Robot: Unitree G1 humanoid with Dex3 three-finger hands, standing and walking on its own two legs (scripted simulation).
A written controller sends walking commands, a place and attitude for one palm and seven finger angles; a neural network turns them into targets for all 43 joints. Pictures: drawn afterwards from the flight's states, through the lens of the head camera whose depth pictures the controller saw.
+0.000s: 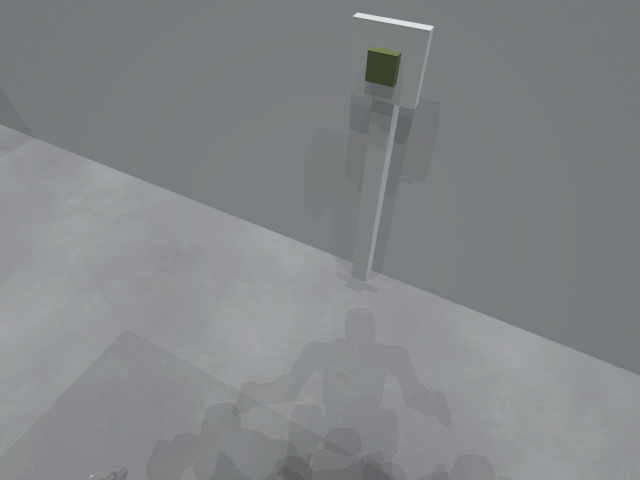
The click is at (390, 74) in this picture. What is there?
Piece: button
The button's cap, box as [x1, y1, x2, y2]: [365, 46, 400, 86]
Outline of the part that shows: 372,46 368,50 365,80 393,86 396,82 400,52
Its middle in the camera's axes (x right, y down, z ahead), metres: +0.14 -0.40 +0.90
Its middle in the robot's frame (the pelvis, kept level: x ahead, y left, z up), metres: +0.96 -0.09 +0.10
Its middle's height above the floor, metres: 0.87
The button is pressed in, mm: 0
